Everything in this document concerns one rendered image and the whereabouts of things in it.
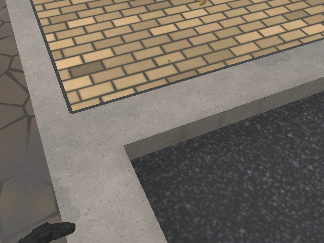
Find robot left hand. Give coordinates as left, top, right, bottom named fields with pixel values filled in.
left=17, top=222, right=75, bottom=243

